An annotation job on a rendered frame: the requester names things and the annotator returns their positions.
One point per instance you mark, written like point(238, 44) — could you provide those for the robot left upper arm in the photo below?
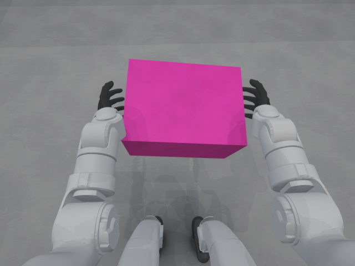
point(83, 233)

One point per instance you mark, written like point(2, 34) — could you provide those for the right robot foot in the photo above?
point(202, 257)

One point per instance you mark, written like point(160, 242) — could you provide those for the robot right hand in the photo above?
point(259, 99)

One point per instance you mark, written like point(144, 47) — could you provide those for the robot left hand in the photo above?
point(106, 94)

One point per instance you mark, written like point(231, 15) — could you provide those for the carton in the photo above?
point(183, 110)

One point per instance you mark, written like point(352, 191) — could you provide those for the robot right upper arm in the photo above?
point(311, 224)

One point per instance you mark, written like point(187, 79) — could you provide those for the right robot shin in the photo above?
point(211, 218)

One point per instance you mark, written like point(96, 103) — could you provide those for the right robot forearm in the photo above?
point(289, 169)

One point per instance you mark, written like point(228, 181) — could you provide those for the left robot forearm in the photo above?
point(93, 179)

